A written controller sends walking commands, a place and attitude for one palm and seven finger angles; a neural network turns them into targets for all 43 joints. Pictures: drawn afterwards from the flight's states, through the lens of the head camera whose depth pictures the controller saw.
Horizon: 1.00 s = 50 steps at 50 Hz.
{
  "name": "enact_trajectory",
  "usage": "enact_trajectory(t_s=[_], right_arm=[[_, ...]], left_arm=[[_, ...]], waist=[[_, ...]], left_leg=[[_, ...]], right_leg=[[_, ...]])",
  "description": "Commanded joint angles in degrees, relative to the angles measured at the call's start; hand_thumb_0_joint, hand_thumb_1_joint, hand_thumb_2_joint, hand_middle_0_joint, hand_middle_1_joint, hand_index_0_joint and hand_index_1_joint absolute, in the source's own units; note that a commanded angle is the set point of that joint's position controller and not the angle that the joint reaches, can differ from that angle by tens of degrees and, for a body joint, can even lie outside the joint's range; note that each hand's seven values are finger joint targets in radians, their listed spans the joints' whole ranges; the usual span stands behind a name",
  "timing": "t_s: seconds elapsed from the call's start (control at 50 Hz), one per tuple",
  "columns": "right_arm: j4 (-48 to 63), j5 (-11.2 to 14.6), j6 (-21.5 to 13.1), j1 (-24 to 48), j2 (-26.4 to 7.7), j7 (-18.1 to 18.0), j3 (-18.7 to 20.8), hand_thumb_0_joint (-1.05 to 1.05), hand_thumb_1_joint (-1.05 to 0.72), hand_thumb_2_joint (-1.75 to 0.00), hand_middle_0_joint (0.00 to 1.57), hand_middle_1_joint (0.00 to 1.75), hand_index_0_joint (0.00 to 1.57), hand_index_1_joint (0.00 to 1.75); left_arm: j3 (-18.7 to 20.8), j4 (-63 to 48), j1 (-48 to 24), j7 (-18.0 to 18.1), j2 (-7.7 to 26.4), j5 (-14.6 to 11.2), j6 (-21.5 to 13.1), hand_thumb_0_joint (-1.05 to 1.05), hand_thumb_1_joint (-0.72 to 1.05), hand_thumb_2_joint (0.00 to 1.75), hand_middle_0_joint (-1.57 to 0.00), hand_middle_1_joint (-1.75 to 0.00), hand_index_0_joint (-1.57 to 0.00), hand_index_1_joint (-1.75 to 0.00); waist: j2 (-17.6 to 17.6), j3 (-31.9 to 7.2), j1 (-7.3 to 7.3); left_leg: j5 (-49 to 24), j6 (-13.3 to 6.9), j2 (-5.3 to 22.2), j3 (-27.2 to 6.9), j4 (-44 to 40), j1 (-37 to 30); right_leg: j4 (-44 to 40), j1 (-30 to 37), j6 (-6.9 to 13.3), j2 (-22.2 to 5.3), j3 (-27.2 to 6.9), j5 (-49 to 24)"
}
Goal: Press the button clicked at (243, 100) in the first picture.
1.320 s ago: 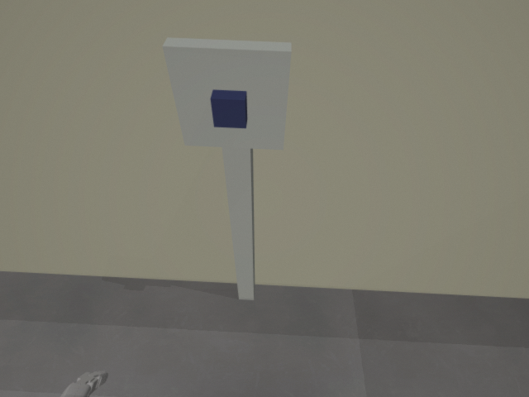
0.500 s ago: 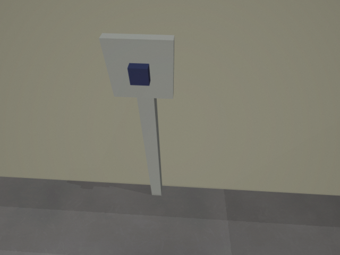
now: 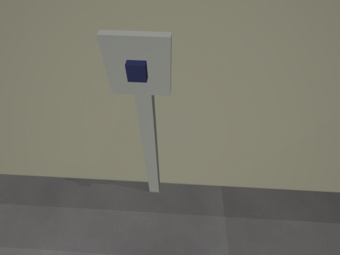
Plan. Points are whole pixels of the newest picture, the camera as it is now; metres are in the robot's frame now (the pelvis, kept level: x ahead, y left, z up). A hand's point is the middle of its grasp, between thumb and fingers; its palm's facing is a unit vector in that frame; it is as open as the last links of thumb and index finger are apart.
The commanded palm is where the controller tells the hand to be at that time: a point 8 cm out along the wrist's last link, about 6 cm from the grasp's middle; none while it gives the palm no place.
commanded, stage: look at it before walking up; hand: left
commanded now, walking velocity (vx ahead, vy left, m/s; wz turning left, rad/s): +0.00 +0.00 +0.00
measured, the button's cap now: (137, 70) +0.57 +0.13 +0.14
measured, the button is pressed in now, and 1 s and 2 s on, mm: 0 0 0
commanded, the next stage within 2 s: shuffle to correct the standing spot in 0.42 s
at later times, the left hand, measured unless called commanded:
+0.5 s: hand out of the picture +0.08 +0.25 -0.16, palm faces -0.02 -0.94 -0.33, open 7.4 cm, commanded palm none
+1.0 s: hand out of the picture +0.02 +0.15 -0.19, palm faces +0.07 -0.98 -0.19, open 7.4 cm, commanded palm none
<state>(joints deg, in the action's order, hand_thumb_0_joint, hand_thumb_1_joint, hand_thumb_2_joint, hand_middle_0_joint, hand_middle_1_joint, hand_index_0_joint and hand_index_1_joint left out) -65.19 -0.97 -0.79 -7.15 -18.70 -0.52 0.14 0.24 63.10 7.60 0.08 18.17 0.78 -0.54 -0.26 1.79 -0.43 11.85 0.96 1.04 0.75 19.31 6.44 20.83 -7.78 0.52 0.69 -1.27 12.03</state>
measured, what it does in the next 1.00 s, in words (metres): shifts its weight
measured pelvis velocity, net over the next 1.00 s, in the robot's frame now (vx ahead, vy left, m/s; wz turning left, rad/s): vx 0.07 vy -0.02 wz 0.03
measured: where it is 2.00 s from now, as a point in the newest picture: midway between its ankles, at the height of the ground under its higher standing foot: outside the picture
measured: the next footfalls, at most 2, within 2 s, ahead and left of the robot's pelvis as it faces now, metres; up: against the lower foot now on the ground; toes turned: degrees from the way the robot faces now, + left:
left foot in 1.14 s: +0.14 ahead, +0.08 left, +0.00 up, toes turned +2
right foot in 1.46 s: +0.13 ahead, -0.17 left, +0.00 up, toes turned -4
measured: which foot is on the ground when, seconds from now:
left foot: down 0.00-0.90, up 0.92-1.00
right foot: down 0.00-1.00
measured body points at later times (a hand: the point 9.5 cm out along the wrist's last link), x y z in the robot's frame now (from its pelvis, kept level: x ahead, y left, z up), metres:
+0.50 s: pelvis +0.01 +0.01 +0.00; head +0.02 +0.00 +0.45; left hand +0.08 +0.30 -0.13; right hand +0.09 -0.29 -0.14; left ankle -0.02 +0.13 -0.75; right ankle -0.01 -0.11 -0.75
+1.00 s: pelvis +0.07 -0.02 -0.02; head +0.10 -0.02 +0.43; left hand +0.02 +0.20 -0.17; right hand +0.06 -0.26 -0.18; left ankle +0.00 +0.10 -0.71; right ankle -0.01 -0.11 -0.75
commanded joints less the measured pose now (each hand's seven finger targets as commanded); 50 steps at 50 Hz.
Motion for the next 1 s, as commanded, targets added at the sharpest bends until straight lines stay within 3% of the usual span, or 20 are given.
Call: enact_trajectory(t_s=[0.0,0.5,0.56,0.62,0.68,0.74,0.78,0.84,0.86,0.88,0.9,0.92,0.94,0.98], right_arm=[[3.47,0.31,-1.22,2.73,-11.20,-0.65,1.83,0.00,-0.90,-0.90,0.20,0.30,0.20,0.30],[3.77,0.31,-1.47,3.61,-11.75,-0.72,1.98,0.00,-0.90,-0.90,0.20,0.30,0.20,0.30],[1.82,0.00,-0.56,0.16,-4.33,-0.55,0.12,0.00,-0.90,-0.90,0.20,0.30,0.20,0.30],[1.13,-0.29,-0.03,-1.09,-4.71,-0.40,0.46,0.00,-0.90,-0.90,0.20,0.30,0.20,0.30],[0.82,-0.40,0.13,-2.48,-5.31,-0.50,1.08,0.00,-0.90,-0.90,0.20,0.30,0.20,0.30],[0.61,-0.40,0.03,-4.47,-5.30,-1.09,1.79,0.00,-0.90,-0.90,0.20,0.30,0.20,0.30],[0.48,-0.34,-0.06,-6.12,-4.93,-1.55,2.35,0.00,-0.90,-0.90,0.20,0.30,0.20,0.30],[0.75,-0.32,-0.36,-7.09,-2.50,-2.20,2.65,0.00,-0.90,-0.90,0.20,0.30,0.20,0.30],[1.30,-0.20,-0.40,-7.03,-0.76,-2.36,2.54,0.00,-0.90,-0.90,0.20,0.30,0.20,0.30],[2.24,-0.11,-0.65,-6.16,1.43,-2.37,2.23,0.00,-0.90,-0.90,0.20,0.30,0.20,0.30],[3.50,-0.04,-0.67,-3.27,2.51,-2.38,2.14,0.00,-0.90,-0.90,0.20,0.30,0.20,0.30],[4.37,0.08,-0.81,-1.60,2.74,-2.48,2.23,0.00,-0.90,-0.90,0.20,0.30,0.20,0.30],[4.20,0.27,-0.83,-1.25,3.66,-2.47,2.19,0.00,-0.90,-0.90,0.20,0.30,0.20,0.30],[3.50,0.75,-0.74,-1.95,5.59,-2.23,1.63,0.00,-0.90,-0.90,0.20,0.30,0.20,0.30]], left_arm=[[2.23,-3.75,-2.53,0.69,11.84,-0.21,-1.16,0.00,0.90,0.90,-0.20,-0.30,-0.20,-0.30],[2.32,-3.78,-2.41,0.65,12.16,-0.10,-1.23,0.00,0.90,0.90,-0.20,-0.30,-0.20,-0.30],[0.51,-1.43,2.14,0.92,4.48,-0.39,-0.15,0.00,0.90,0.90,-0.20,-0.30,-0.20,-0.30],[0.60,-0.92,3.57,0.70,4.23,-0.01,0.53,0.00,0.90,0.90,-0.20,-0.30,-0.20,-0.30],[0.85,-0.95,5.04,0.30,3.54,0.27,0.73,0.00,0.90,0.90,-0.20,-0.30,-0.20,-0.30],[1.19,-1.03,7.10,-0.06,1.99,0.47,0.84,0.00,0.90,0.90,-0.20,-0.30,-0.20,-0.30],[1.52,-1.06,9.30,-0.15,1.04,0.50,0.67,0.00,0.90,0.90,-0.20,-0.30,-0.20,-0.30],[2.41,-0.07,14.43,0.05,0.75,0.43,0.37,0.00,0.90,0.90,-0.20,-0.30,-0.20,-0.30],[2.83,0.54,16.87,0.33,1.44,0.55,0.30,0.00,0.90,0.90,-0.20,-0.30,-0.20,-0.30],[3.55,1.42,20.41,0.78,2.63,0.65,0.07,0.00,0.90,0.90,-0.20,-0.30,-0.20,-0.30],[3.79,2.22,23.19,1.10,3.20,0.64,-0.24,0.00,0.90,0.90,-0.20,-0.30,-0.20,-0.30],[3.49,2.60,24.42,1.63,1.54,0.67,-0.68,0.00,0.90,0.90,-0.20,-0.30,-0.20,-0.30],[3.04,2.59,23.42,2.15,-0.47,0.64,-0.90,0.00,0.90,0.90,-0.20,-0.30,-0.20,-0.30],[2.53,1.83,21.01,3.04,-1.65,0.69,-1.31,0.00,0.90,0.90,-0.20,-0.30,-0.20,-0.30]], waist=[[0.92,-3.20,0.41],[0.62,-4.63,0.52],[1.23,-5.48,0.46],[0.46,-1.32,0.43],[-1.54,1.99,0.32],[-4.48,5.10,0.31],[-4.47,4.85,0.61],[-1.04,3.07,1.76],[4.82,2.78,2.35],[11.16,1.41,3.30],[14.76,2.45,4.96],[12.46,2.51,5.36],[7.12,2.71,4.46],[3.18,1.53,3.02]], left_leg=[[-7.70,-1.88,6.03,-4.63,-2.48,-0.63],[-12.41,-2.08,6.39,-4.68,-2.40,-2.49],[-8.87,-1.04,6.51,-3.89,-1.99,-3.17],[0.18,-1.53,6.92,-4.73,-2.35,-1.14],[5.28,-2.88,8.62,-6.68,-3.37,0.45],[3.38,-4.58,10.68,-8.56,-3.38,1.20],[-1.37,-5.40,11.54,-8.50,-0.72,0.48],[-5.53,-4.04,8.71,-3.77,8.12,4.75],[-3.70,-2.79,5.89,-0.06,13.64,9.64],[3.84,-1.29,2.27,4.61,21.08,16.05],[20.57,-0.72,0.92,4.99,30.03,22.84],[23.25,-0.87,1.76,1.93,35.55,25.53],[21.55,-0.69,2.46,0.65,37.12,25.73],[19.41,-0.32,3.10,0.94,33.31,24.34]], right_leg=[[-3.29,0.00,1.08,-7.33,-5.69,-9.59],[-2.80,1.18,0.82,-7.48,-4.82,-13.70],[-2.48,1.33,-0.58,-6.71,-3.46,-8.50],[-0.81,-1.99,-0.39,-5.30,-2.67,1.11],[2.44,-5.13,-0.16,-3.71,-0.95,4.63],[6.58,-8.01,0.04,-2.37,0.98,3.93],[7.52,-8.53,0.31,-2.40,1.46,3.07],[5.75,-2.09,2.19,-4.30,-2.34,-5.14],[3.52,2.84,3.54,-6.34,-6.18,-10.38],[0.77,8.89,5.63,-10.65,-12.13,-20.56],[-0.88,12.16,9.13,-14.73,-16.28,-33.94],[0.10,13.32,11.80,-16.38,-17.44,-44.81],[1.29,13.36,12.36,-16.52,-15.26,-51.83],[2.56,14.19,11.05,-15.47,-11.78,-56.49]])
